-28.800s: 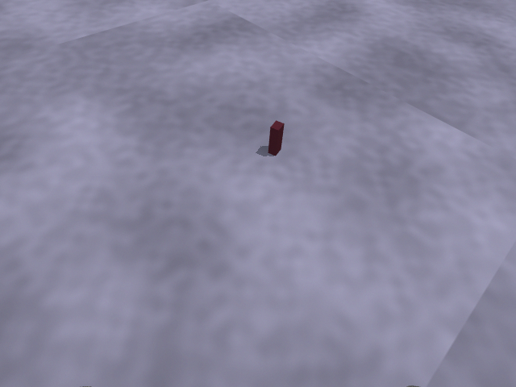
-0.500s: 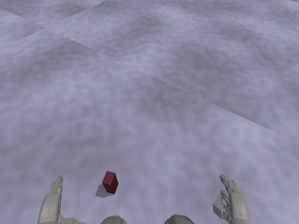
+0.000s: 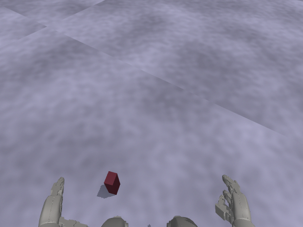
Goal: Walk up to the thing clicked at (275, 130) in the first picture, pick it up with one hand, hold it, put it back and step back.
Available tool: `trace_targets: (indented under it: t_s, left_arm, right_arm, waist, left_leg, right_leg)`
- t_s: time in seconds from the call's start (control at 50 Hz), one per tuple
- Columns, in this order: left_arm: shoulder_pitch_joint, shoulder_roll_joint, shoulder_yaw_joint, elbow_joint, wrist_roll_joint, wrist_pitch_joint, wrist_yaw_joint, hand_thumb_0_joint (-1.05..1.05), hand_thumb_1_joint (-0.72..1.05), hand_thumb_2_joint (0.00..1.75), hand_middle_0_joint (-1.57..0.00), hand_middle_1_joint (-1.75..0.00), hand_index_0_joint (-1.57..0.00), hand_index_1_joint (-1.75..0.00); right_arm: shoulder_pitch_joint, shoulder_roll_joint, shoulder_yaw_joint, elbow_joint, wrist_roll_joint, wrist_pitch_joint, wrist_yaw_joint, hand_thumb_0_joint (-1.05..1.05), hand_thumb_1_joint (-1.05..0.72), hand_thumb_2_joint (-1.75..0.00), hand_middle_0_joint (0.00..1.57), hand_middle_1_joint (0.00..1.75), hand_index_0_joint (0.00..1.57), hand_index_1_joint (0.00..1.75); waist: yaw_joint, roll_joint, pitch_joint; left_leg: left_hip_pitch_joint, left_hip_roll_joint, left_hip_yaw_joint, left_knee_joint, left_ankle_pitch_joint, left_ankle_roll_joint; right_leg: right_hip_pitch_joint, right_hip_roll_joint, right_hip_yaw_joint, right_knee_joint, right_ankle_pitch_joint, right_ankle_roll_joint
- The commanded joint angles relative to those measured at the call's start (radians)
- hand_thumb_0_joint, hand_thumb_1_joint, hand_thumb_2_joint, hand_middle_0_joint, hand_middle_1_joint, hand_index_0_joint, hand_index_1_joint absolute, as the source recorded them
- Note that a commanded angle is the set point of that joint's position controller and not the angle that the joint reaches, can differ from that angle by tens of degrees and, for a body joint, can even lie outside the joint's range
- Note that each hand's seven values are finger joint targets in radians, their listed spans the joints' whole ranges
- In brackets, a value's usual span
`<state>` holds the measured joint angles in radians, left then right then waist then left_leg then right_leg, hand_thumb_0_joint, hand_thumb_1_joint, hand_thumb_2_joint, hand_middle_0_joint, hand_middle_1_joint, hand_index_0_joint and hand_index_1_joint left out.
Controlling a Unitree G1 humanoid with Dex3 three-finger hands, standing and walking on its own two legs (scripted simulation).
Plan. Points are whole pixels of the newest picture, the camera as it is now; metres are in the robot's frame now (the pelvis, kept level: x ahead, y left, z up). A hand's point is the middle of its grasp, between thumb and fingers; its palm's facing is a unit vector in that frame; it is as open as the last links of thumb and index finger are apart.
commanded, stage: home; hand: left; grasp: from the side
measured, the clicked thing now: (112, 183) +0.42 +0.19 -0.63
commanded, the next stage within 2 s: stand in 0.62 s
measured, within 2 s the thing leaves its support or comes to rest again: neither
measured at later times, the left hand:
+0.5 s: hand (76, 210) +0.17 +0.18 -0.06, palm faces +0.10 -0.96 -0.28, open 17.4 cm
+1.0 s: hand (76, 211) +0.17 +0.18 -0.06, palm faces +0.10 -0.96 -0.27, open 13.6 cm
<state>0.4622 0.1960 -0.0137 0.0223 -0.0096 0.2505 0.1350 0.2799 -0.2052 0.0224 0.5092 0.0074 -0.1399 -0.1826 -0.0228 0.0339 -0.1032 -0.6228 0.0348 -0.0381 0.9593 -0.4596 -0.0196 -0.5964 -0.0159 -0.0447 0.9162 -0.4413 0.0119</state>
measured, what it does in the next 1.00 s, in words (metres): stands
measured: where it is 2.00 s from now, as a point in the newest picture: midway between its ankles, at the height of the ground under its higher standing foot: outside the picture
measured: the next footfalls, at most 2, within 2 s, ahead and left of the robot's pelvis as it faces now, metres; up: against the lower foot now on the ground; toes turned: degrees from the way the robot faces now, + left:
none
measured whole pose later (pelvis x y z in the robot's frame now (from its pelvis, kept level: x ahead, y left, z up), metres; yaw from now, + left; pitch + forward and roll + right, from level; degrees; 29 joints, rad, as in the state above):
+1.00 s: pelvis +0.00 +0.00 +0.00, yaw +0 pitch +7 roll -2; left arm 0.46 0.20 -0.01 0.02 -0.01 0.25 0.13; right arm 0.28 -0.20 0.02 0.52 0.00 -0.14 -0.18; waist -0.02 0.03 -0.11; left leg -0.62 0.03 -0.03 0.96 -0.46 -0.01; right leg -0.59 -0.02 -0.04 0.91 -0.44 0.02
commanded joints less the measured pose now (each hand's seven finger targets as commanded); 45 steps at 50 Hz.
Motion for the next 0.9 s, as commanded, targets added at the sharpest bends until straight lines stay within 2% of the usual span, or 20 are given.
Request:
trace_targets:
  t_s: [0.0, 0.02, 0.04, 0.06, 0.1, 0.12, 0.14, 0.18, 0.24, 0.26, 0.28, 0.36, 0.5, 0.52, 0.58, 0.62, 0.7, 0.74, 0.76, 0.88]
  left_arm:
    - [-0.030, 0.103, 0.063, -0.194, 0.009, -0.050, 0.011, 0.00, -0.52, 0.07, -0.05, -0.06, -0.05, -0.06]
    - [-0.037, 0.104, 0.061, -0.202, 0.011, -0.051, 0.010, 0.00, -0.52, 0.07, -0.05, -0.06, -0.05, -0.06]
    - [-0.031, 0.110, 0.067, -0.209, 0.009, -0.051, 0.009, 0.00, -0.53, 0.07, -0.05, -0.06, -0.05, -0.06]
    - [-0.013, 0.101, 0.063, -0.183, 0.010, -0.050, 0.010, 0.00, -0.54, 0.06, -0.05, -0.06, -0.05, -0.06]
    - [-0.006, 0.103, 0.062, -0.195, 0.010, -0.051, 0.008, 0.00, -0.56, 0.05, -0.05, -0.06, -0.05, -0.06]
    - [-0.022, 0.101, 0.063, -0.198, 0.011, -0.051, 0.008, 0.00, -0.54, 0.06, -0.05, -0.06, -0.05, -0.06]
    - [-0.028, 0.097, 0.055, -0.197, 0.010, -0.048, 0.009, 0.00, -0.54, 0.06, -0.05, -0.06, -0.05, -0.06]
    - [-0.036, 0.107, 0.067, -0.204, 0.011, -0.051, 0.011, 0.00, -0.53, 0.07, -0.05, -0.06, -0.05, -0.06]
    - [-0.040, 0.098, 0.059, -0.191, 0.010, -0.052, 0.010, 0.00, -0.56, 0.05, -0.05, -0.06, -0.05, -0.06]
    - [-0.029, 0.101, 0.062, -0.189, 0.009, -0.051, 0.011, 0.00, -0.55, 0.05, -0.05, -0.06, -0.05, -0.06]
    - [-0.031, 0.101, 0.061, -0.193, 0.012, -0.053, 0.011, 0.00, -0.54, 0.06, -0.05, -0.06, -0.05, -0.06]
    - [-0.022, 0.094, 0.057, -0.191, 0.012, -0.051, 0.011, 0.00, -0.54, 0.06, -0.05, -0.06, -0.05, -0.06]
    - [-0.029, 0.099, 0.058, -0.194, 0.011, -0.054, 0.008, 0.00, -0.55, 0.06, -0.05, -0.06, -0.05, -0.06]
    - [-0.029, 0.097, 0.060, -0.200, 0.012, -0.052, 0.008, 0.00, -0.56, 0.05, -0.05, -0.06, -0.05, -0.05]
    - [-0.034, 0.096, 0.056, -0.191, 0.011, -0.054, 0.010, 0.00, -0.55, 0.06, -0.05, -0.06, -0.05, -0.06]
    - [-0.020, 0.104, 0.069, -0.196, 0.012, -0.055, 0.011, 0.00, -0.54, 0.06, -0.05, -0.06, -0.05, -0.06]
    - [-0.050, 0.092, 0.046, -0.198, 0.011, -0.052, 0.008, 0.00, -0.56, 0.05, -0.05, -0.06, -0.05, -0.05]
    - [-0.037, 0.099, 0.059, -0.184, 0.013, -0.054, 0.009, 0.00, -0.40, 0.21, -0.20, -0.22, -0.20, -0.21]
    - [-0.030, 0.103, 0.063, -0.189, 0.012, -0.052, 0.011, 0.00, -0.32, 0.29, -0.20, -0.30, -0.20, -0.29]
    - [-0.030, 0.099, 0.061, -0.179, 0.011, -0.052, 0.010, 0.00, 0.16, 0.77, -0.20, -0.30, -0.20, -0.30]
  right_arm:
    - [-0.074, -0.117, -0.045, -0.161, -0.001, -0.058, -0.009, 0.00, -0.90, -0.90, 0.20, 0.30, 0.20, 0.30]
    - [-0.067, -0.115, -0.047, -0.155, -0.002, -0.060, -0.011, 0.00, -0.90, -0.90, 0.20, 0.30, 0.20, 0.30]
    - [-0.071, -0.116, -0.046, -0.160, -0.001, -0.059, -0.009, 0.00, -0.90, -0.90, 0.20, 0.30, 0.20, 0.30]
    - [-0.071, -0.117, -0.046, -0.158, -0.002, -0.058, -0.011, 0.00, -0.90, -0.90, 0.20, 0.30, 0.20, 0.30]
    - [-0.068, -0.111, -0.041, -0.157, -0.001, -0.056, -0.008, 0.00, -0.90, -0.90, 0.20, 0.30, 0.20, 0.30]
    - [-0.059, -0.118, -0.050, -0.153, -0.004, -0.056, -0.012, 0.00, -0.90, -0.90, 0.20, 0.30, 0.20, 0.30]
    - [-0.062, -0.120, -0.049, -0.149, -0.002, -0.057, -0.009, 0.00, -0.90, -0.90, 0.20, 0.30, 0.20, 0.30]
    - [-0.059, -0.118, -0.049, -0.148, -0.003, -0.057, -0.010, 0.00, -0.90, -0.90, 0.20, 0.30, 0.20, 0.30]
    - [-0.064, -0.122, -0.051, -0.153, -0.003, -0.056, -0.010, 0.00, -0.90, -0.90, 0.20, 0.30, 0.20, 0.30]
    - [-0.074, -0.113, -0.042, -0.153, -0.001, -0.058, -0.007, 0.00, -0.90, -0.90, 0.20, 0.30, 0.20, 0.30]
    - [-0.062, -0.117, -0.048, -0.148, -0.003, -0.057, -0.008, 0.00, -0.90, -0.90, 0.20, 0.30, 0.20, 0.30]
    - [-0.064, -0.121, -0.052, -0.152, -0.003, -0.059, -0.008, 0.00, -0.90, -0.90, 0.20, 0.30, 0.20, 0.30]
    - [-0.068, -0.120, -0.049, -0.151, -0.002, -0.058, -0.005, 0.00, -0.90, -0.90, 0.20, 0.30, 0.20, 0.30]
    - [-0.059, -0.122, -0.053, -0.151, -0.004, -0.059, -0.006, 0.00, -0.90, -0.90, 0.20, 0.30, 0.20, 0.30]
    - [-0.070, -0.118, -0.048, -0.153, -0.002, -0.059, -0.006, 0.00, -0.90, -0.90, 0.20, 0.30, 0.20, 0.30]
    - [-0.061, -0.116, -0.049, -0.151, -0.005, -0.060, -0.008, 0.00, -0.90, -0.90, 0.20, 0.30, 0.20, 0.30]
    - [-0.060, -0.120, -0.049, -0.148, -0.003, -0.060, -0.010, 0.00, -0.90, -0.90, 0.20, 0.30, 0.20, 0.30]
    - [-0.061, -0.120, -0.052, -0.147, -0.005, -0.062, -0.013, 0.00, -0.90, -0.90, 0.20, 0.30, 0.20, 0.30]
    - [-0.057, -0.120, -0.052, -0.148, -0.004, -0.062, -0.011, 0.00, -0.90, -0.90, 0.20, 0.30, 0.20, 0.30]
    - [-0.073, -0.120, -0.049, -0.155, -0.004, -0.059, -0.010, 0.00, -0.90, -0.90, 0.20, 0.30, 0.20, 0.30]
  waist:
    - [0.004, -0.026, -0.066]
    - [-0.005, -0.013, -0.091]
    - [0.007, 0.001, -0.093]
    - [-0.001, -0.033, -0.094]
    - [0.008, -0.003, -0.085]
    - [-0.005, -0.018, -0.130]
    - [-0.001, -0.010, -0.094]
    - [-0.001, 0.006, -0.109]
    - [-0.007, -0.026, -0.088]
    - [0.009, -0.015, -0.058]
    - [0.000, -0.005, -0.091]
    - [0.000, -0.003, -0.089]
    - [0.004, -0.008, -0.072]
    - [0.001, -0.003, -0.109]
    - [0.003, -0.006, -0.068]
    - [0.003, -0.004, -0.108]
    - [-0.003, 0.001, -0.069]
    - [-0.001, -0.017, -0.086]
    - [0.002, -0.016, -0.102]
    - [0.002, -0.018, -0.077]
  left_leg:
    - [0.049, -0.033, 0.039, -0.167, 0.097, 0.027]
    - [0.063, -0.029, 0.033, -0.163, 0.126, 0.026]
    - [0.059, -0.032, 0.035, -0.162, 0.139, 0.025]
    - [0.062, -0.031, 0.035, -0.157, 0.147, 0.027]
    - [0.065, -0.031, 0.037, -0.154, 0.177, 0.023]
    - [0.082, -0.029, 0.036, -0.142, 0.210, 0.025]
    - [0.075, -0.027, 0.032, -0.158, 0.192, 0.023]
    - [0.080, -0.026, 0.032, -0.155, 0.196, 0.021]
    - [0.066, -0.026, 0.029, -0.161, 0.170, 0.025]
    - [0.056, -0.028, 0.031, -0.170, 0.150, 0.023]
    - [0.072, -0.026, 0.030, -0.163, 0.170, 0.023]
    - [0.082, -0.024, 0.029, -0.167, 0.193, 0.020]
    - [0.069, -0.025, 0.028, -0.174, 0.151, 0.021]
    - [0.084, -0.022, 0.023, -0.173, 0.175, 0.020]
    - [0.070, -0.024, 0.026, -0.175, 0.159, 0.021]
    - [0.081, -0.025, 0.028, -0.164, 0.178, 0.021]
    - [0.076, -0.021, 0.026, -0.177, 0.169, 0.019]
    - [0.077, -0.024, 0.028, -0.164, 0.184, 0.021]
    - [0.075, -0.025, 0.028, -0.161, 0.197, 0.023]
    - [0.061, -0.030, 0.037, -0.167, 0.139, 0.026]
  right_leg:
    - [0.052, 0.025, -0.009, -0.181, 0.092, -0.011]
    - [0.057, 0.029, -0.013, -0.168, 0.118, -0.013]
    - [0.066, 0.026, -0.013, -0.167, 0.131, -0.013]
    - [0.070, 0.028, -0.013, -0.169, 0.140, -0.011]
    - [0.068, 0.027, -0.012, -0.161, 0.165, -0.013]
    - [0.086, 0.028, -0.012, -0.155, 0.201, -0.012]
    - [0.072, 0.030, -0.017, -0.152, 0.181, -0.014]
    - [0.073, 0.031, -0.016, -0.151, 0.182, -0.016]
    - [0.066, 0.031, -0.018, -0.159, 0.161, -0.014]
    - [0.061, 0.029, -0.019, -0.165, 0.138, -0.015]
    - [0.067, 0.030, -0.016, -0.158, 0.156, -0.016]
    - [0.072, 0.032, -0.021, -0.150, 0.178, -0.017]
    - [0.062, 0.031, -0.021, -0.162, 0.137, -0.017]
    - [0.072, 0.033, -0.023, -0.149, 0.159, -0.018]
    - [0.059, 0.031, -0.024, -0.157, 0.143, -0.017]
    - [0.076, 0.031, -0.020, -0.155, 0.164, -0.016]
    - [0.051, 0.033, -0.025, -0.151, 0.153, -0.017]
    - [0.068, 0.030, -0.023, -0.157, 0.168, -0.014]
    - [0.079, 0.030, -0.022, -0.156, 0.182, -0.016]
    - [0.063, 0.026, -0.014, -0.175, 0.130, -0.014]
